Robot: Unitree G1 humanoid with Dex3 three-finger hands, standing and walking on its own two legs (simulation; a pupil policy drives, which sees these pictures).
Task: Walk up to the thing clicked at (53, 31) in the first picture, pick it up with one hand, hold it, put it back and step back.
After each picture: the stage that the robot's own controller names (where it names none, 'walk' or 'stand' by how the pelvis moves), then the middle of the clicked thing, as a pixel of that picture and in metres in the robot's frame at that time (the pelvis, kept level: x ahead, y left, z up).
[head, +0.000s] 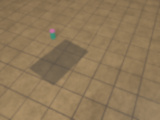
stand; (52, 34) +1.59 +0.37 -0.72
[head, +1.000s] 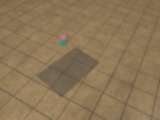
walk; (63, 40) +1.47 +0.17 -0.71
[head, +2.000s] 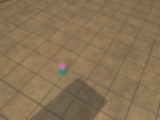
walk; (62, 69) +0.95 +0.15 -0.71
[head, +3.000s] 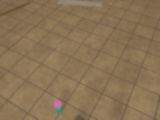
walk; (58, 107) +0.55 +0.19 -0.69
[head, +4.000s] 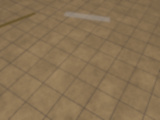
stand; out of the picture +0.35 +0.15 -0.70
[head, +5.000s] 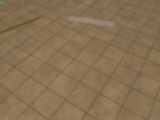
stand; out of the picture +0.34 +0.14 -0.72
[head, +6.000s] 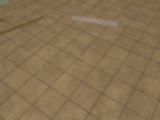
stand; out of the picture +0.34 +0.14 -0.73
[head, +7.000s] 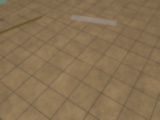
stand; out of the picture +0.34 +0.15 -0.73
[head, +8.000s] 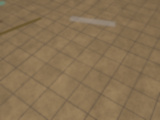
stand; out of the picture +0.33 +0.15 -0.73
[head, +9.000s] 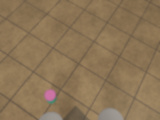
go down; (50, 96) +0.38 +0.15 -0.53
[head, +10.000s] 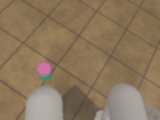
go down; (44, 71) +0.44 +0.16 -0.34
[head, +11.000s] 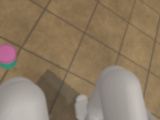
close in; (6, 57) +0.43 +0.19 -0.25
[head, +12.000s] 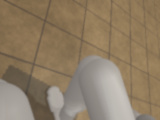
close; out of the picture +0.43 +0.22 -0.23
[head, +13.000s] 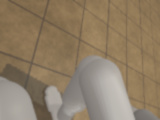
lift; out of the picture +0.42 +0.22 -0.23
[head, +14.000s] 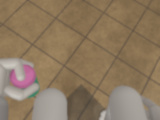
lift; (26, 82) +0.32 +0.20 -0.06
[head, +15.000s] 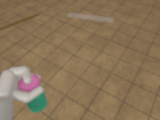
hold; (33, 93) +0.32 +0.17 +0.03
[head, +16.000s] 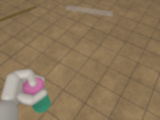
hold; (37, 95) +0.32 +0.17 -0.01
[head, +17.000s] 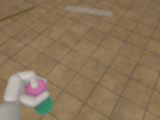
crouch; (39, 97) +0.31 +0.16 -0.01
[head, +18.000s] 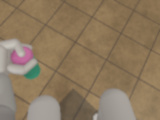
crouch; (27, 64) +0.42 +0.17 -0.10
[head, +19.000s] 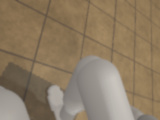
lower; out of the picture +0.44 +0.24 -0.23
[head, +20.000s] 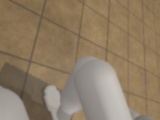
lower; out of the picture +0.44 +0.25 -0.24
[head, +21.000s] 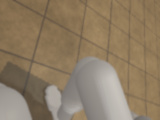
lower; out of the picture +0.44 +0.25 -0.24
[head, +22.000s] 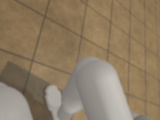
lower; out of the picture +0.44 +0.25 -0.24
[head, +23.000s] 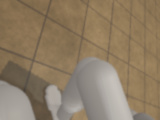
loosen; out of the picture +0.43 +0.23 -0.25
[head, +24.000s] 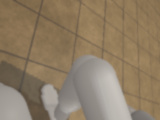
withdraw; out of the picture +0.42 +0.24 -0.24
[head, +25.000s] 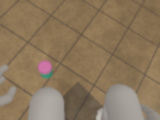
walk; (45, 70) +0.45 +0.17 -0.36
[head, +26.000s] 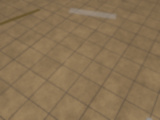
stand; out of the picture +0.36 +0.14 -0.66
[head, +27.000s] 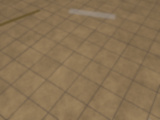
stand; out of the picture +0.37 +0.16 -0.67
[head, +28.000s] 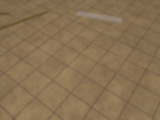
stand; out of the picture +0.37 +0.14 -0.70
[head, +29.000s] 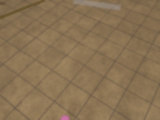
walk; out of the picture +0.40 +0.13 -0.71
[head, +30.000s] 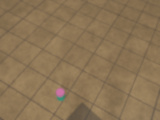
walk; (60, 94) +0.54 +0.14 -0.70
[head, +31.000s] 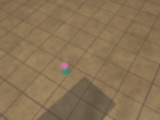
walk; (65, 68) +0.82 +0.19 -0.70
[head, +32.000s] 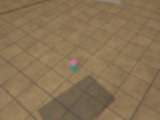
stand; (73, 66) +1.06 +0.14 -0.71
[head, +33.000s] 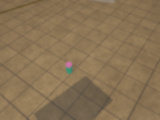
stand; (69, 67) +1.03 +0.14 -0.73
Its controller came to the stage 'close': yes
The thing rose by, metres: 0.72
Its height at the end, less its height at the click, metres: +0.00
